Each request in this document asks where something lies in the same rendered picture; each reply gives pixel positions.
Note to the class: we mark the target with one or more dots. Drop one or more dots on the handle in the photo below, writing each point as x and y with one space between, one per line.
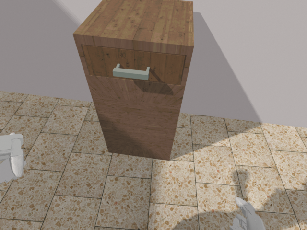
130 73

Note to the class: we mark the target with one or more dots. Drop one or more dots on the left robot hand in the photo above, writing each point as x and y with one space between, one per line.
12 156

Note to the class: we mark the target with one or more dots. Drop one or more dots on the right robot hand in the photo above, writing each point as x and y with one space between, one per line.
252 221

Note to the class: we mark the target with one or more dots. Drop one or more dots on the cabinet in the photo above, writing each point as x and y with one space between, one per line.
138 118

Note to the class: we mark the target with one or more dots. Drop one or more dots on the drawer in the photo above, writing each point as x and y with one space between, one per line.
164 67

